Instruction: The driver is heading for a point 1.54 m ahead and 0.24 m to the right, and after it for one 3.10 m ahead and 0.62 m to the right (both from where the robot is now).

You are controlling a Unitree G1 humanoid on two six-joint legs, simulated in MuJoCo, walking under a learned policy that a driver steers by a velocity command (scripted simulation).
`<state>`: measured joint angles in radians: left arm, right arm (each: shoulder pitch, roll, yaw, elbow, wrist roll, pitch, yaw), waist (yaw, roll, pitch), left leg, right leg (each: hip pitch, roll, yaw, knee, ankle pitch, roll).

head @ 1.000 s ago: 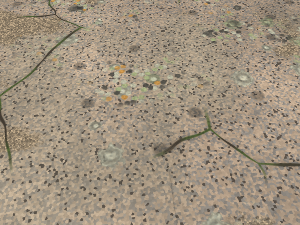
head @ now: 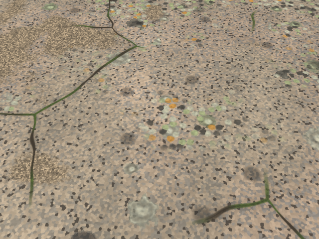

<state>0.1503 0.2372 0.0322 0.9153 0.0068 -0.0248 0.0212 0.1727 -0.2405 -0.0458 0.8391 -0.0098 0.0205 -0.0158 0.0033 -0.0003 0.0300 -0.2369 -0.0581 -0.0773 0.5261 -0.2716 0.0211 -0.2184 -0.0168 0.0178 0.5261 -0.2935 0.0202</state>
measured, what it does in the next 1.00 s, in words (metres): stands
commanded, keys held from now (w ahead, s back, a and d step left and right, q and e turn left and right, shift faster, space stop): no key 1.00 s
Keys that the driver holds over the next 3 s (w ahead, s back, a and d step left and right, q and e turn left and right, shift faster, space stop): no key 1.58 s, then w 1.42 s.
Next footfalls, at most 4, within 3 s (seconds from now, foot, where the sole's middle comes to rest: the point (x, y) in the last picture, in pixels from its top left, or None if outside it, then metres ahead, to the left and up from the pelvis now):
2.30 right None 0.44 -0.12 -0.77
2.84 left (142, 184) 0.76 0.11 -0.77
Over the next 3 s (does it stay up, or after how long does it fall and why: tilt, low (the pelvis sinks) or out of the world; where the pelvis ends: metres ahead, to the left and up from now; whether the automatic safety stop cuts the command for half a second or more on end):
stays up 0.67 0.03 0.00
